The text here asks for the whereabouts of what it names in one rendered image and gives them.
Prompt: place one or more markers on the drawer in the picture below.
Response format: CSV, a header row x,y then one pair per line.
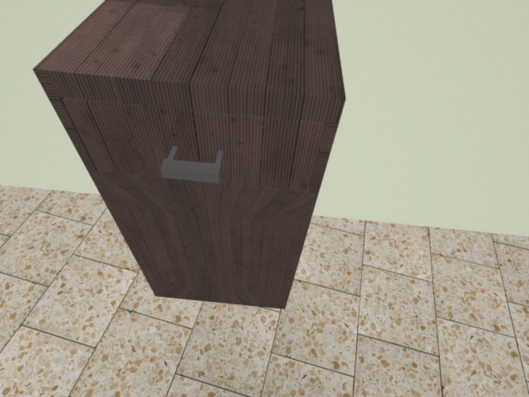
x,y
258,151

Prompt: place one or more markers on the handle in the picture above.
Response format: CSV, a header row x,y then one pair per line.
x,y
191,170

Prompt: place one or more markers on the cabinet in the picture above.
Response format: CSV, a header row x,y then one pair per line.
x,y
223,243

